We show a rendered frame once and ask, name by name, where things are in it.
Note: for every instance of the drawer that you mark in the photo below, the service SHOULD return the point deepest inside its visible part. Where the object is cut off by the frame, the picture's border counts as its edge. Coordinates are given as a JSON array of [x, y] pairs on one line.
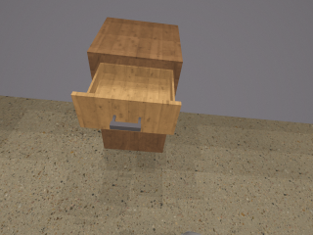
[[129, 93]]

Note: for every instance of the handle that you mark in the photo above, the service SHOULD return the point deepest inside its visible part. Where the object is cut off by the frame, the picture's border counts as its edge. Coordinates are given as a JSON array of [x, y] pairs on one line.
[[126, 126]]

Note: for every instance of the cabinet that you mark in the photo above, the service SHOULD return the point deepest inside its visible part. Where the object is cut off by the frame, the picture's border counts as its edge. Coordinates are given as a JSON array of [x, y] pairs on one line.
[[137, 44]]

